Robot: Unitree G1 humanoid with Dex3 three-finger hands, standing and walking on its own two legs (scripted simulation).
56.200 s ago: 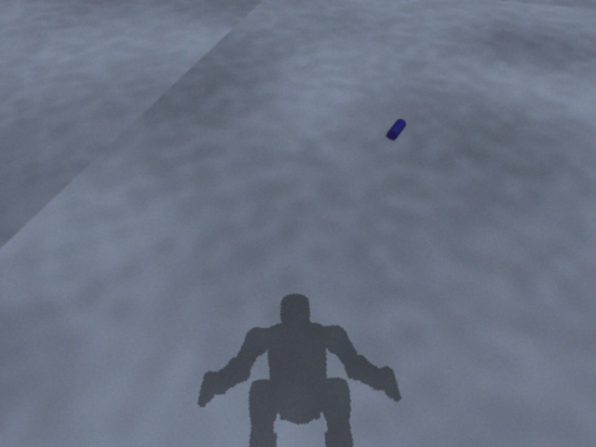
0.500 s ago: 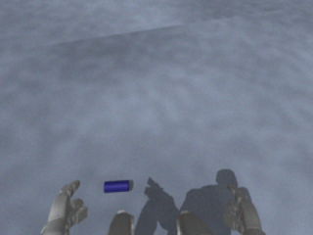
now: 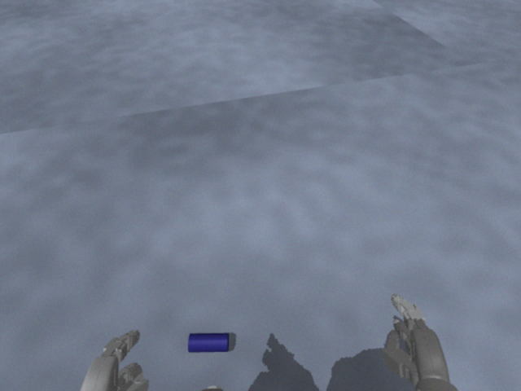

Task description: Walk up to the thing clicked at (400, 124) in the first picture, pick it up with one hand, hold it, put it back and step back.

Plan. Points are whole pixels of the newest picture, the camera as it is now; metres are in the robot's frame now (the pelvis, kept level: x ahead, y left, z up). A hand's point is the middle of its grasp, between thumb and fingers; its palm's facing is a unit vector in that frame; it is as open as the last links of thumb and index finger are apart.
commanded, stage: home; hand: left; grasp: from above
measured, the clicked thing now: (208, 342) +0.40 +0.17 -0.69
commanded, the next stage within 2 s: stand in 1.72 s
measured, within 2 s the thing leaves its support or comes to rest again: neither
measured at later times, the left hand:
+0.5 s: hand (150, 385) +0.16 +0.17 -0.05, palm faces +0.04 -0.98 -0.20, open 7.4 cm
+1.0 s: hand (148, 381) +0.16 +0.18 -0.05, palm faces +0.04 -0.98 -0.20, open 7.4 cm
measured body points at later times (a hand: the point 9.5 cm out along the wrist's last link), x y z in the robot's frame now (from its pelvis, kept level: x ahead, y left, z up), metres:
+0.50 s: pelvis +0.00 -0.01 +0.00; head +0.01 +0.00 +0.45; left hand +0.15 +0.22 -0.03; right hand +0.15 -0.25 -0.06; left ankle +0.02 +0.13 -0.68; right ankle -0.02 -0.14 -0.68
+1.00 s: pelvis +0.00 +0.00 +0.00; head +0.02 +0.00 +0.45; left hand +0.16 +0.23 -0.03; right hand +0.16 -0.25 -0.06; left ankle +0.02 +0.13 -0.68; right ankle -0.02 -0.14 -0.68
